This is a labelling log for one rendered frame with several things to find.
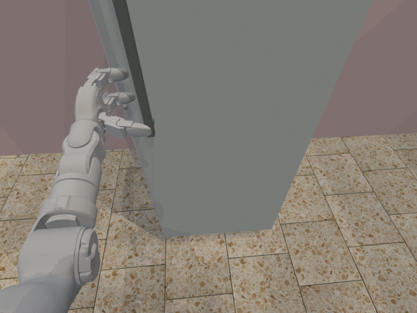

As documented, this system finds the left robot hand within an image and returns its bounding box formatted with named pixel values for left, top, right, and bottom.
left=75, top=68, right=152, bottom=139

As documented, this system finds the left robot upper arm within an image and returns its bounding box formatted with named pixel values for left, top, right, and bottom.
left=0, top=226, right=100, bottom=313

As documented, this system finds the left robot forearm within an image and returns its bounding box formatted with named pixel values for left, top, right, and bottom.
left=18, top=120, right=106, bottom=282

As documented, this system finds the handle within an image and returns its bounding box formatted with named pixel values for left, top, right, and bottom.
left=112, top=0, right=155, bottom=138

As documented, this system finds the fridge door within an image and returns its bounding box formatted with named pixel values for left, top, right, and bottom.
left=91, top=0, right=373, bottom=237

